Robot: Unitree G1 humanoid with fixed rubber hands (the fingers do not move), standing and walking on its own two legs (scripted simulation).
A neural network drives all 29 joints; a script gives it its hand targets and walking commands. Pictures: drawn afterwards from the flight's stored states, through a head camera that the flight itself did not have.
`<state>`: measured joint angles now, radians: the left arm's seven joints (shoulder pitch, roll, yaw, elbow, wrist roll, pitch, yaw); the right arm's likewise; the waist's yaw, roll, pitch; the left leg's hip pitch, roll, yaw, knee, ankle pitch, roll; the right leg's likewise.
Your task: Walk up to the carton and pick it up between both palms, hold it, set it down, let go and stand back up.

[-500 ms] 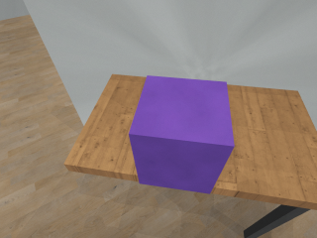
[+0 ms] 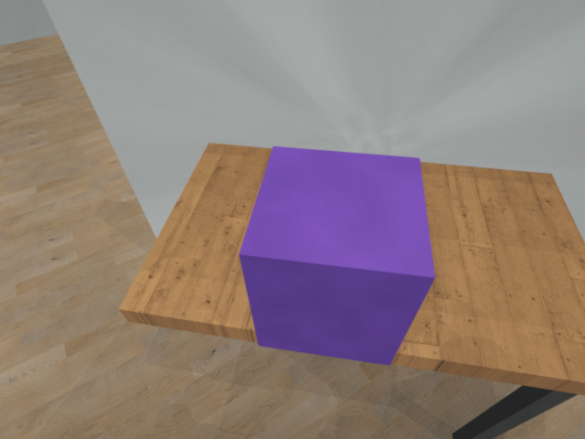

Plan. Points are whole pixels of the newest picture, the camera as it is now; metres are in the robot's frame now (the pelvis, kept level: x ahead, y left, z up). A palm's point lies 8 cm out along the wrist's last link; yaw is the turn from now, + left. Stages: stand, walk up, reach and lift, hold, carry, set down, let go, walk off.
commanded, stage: stand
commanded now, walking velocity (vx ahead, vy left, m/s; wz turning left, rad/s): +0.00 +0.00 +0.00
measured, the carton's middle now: (333, 258) +0.37 -0.04 +0.03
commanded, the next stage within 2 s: none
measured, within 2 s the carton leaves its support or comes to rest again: neither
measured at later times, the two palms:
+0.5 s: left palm out of the picture -0.04 +0.21 -0.15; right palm out of the picture -0.01 -0.20 -0.15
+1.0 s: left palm out of the picture -0.04 +0.21 -0.15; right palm out of the picture -0.01 -0.21 -0.15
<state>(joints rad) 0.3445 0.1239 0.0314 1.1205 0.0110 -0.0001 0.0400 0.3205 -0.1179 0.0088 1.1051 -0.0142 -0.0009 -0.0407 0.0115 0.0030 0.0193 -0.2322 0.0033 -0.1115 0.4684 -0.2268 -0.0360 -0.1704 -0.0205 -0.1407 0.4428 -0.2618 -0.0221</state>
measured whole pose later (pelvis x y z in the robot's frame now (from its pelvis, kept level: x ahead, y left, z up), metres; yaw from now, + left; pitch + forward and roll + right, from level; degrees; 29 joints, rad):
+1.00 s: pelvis +0.01 +0.00 +0.00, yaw +0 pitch -1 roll +0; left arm 0.35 0.12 0.03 1.12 0.02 -0.01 0.04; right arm 0.31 -0.12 0.01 1.11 -0.01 -0.01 -0.04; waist 0.01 -0.01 0.05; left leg -0.21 -0.01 -0.11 0.45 -0.23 -0.03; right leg -0.16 -0.03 -0.14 0.45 -0.28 -0.02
